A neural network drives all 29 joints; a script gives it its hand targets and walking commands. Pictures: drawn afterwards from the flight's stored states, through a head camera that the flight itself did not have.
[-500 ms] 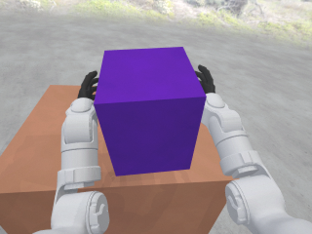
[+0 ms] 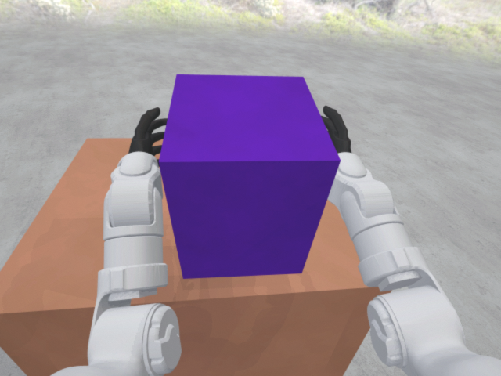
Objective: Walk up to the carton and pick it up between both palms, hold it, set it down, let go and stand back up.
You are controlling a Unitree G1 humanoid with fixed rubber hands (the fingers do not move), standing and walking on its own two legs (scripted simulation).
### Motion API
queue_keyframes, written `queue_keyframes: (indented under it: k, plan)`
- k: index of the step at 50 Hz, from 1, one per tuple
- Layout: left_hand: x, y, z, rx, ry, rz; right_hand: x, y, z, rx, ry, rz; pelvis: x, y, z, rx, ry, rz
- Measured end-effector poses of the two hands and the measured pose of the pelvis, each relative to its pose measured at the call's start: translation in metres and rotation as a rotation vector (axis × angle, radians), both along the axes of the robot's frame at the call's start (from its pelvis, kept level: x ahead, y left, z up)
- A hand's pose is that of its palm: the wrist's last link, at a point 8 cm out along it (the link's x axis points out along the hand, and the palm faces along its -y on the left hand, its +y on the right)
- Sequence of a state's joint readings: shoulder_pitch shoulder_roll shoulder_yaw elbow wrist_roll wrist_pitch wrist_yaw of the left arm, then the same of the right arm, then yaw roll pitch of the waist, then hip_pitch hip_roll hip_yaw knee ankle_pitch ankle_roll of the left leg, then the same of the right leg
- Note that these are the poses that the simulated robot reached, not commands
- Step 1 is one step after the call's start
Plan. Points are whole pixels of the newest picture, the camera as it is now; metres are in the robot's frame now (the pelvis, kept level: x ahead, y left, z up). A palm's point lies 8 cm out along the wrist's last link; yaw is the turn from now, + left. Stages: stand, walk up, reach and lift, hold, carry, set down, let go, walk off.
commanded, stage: hold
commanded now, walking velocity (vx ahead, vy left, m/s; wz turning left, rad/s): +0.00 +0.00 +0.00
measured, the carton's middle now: (242, 179) +0.36 +0.01 +0.19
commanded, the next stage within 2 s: none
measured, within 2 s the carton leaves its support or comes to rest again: neither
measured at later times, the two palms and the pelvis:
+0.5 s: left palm (151, 159) +0.35 +0.14 +0.23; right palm (342, 165) +0.35 -0.15 +0.23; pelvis +0.00 +0.00 +0.00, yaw +1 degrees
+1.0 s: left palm (146, 166) +0.35 +0.15 +0.22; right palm (337, 158) +0.36 -0.14 +0.24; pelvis +0.00 +0.00 +0.00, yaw +1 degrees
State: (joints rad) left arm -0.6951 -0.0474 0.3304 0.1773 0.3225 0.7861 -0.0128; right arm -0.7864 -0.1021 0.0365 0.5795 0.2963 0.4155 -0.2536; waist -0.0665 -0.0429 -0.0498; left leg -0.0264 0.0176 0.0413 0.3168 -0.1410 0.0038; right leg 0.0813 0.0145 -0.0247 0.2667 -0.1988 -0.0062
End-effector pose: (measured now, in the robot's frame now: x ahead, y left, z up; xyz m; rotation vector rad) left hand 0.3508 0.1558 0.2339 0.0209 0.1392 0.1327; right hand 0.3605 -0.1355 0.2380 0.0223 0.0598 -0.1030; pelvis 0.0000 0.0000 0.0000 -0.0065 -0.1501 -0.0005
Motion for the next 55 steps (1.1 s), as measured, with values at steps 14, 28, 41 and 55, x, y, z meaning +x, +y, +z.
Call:
queue_keyframes:
  k: [14,28,41,55]
  plan:
    - [-0.003,0.000,-0.016,-0.010,0.014,-0.007,-0.001,0.001,-0.002,0.008,0.015,0.001,0.001,-0.004,-0.001,-0.005,-0.007,0.022]
    - [-0.002,-0.010,0.003,0.025,-0.001,-0.014,-0.006,-0.010,-0.009,0.035,0.001,-0.013,-0.002,0.000,0.000,0.001,-0.006,0.004]
    - [-0.005,0.005,-0.009,-0.031,0.006,-0.004,-0.003,0.005,0.010,-0.019,0.008,0.004,-0.002,-0.007,0.000,-0.001,-0.007,0.015]
    - [0.000,-0.007,-0.007,0.028,0.013,-0.023,-0.005,-0.007,-0.012,0.043,0.016,-0.017,-0.004,0.002,0.000,-0.005,0.000,0.016]
